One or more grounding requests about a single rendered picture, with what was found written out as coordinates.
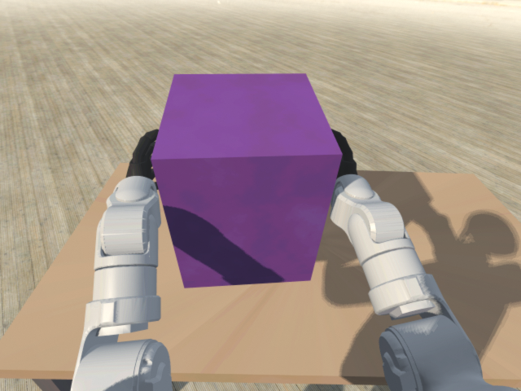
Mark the left robot forearm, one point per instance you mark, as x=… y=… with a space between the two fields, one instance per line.
x=125 y=261

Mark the left robot hand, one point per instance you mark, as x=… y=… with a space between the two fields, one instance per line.
x=140 y=165

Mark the table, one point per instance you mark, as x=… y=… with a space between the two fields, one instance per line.
x=322 y=331

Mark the right robot upper arm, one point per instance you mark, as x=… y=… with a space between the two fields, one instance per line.
x=431 y=354

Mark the left robot upper arm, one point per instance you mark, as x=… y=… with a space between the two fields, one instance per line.
x=136 y=365

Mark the carton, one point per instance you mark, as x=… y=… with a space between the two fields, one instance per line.
x=246 y=165

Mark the right robot hand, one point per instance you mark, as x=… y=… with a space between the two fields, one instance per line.
x=347 y=165

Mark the right robot forearm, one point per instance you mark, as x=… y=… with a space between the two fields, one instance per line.
x=399 y=285

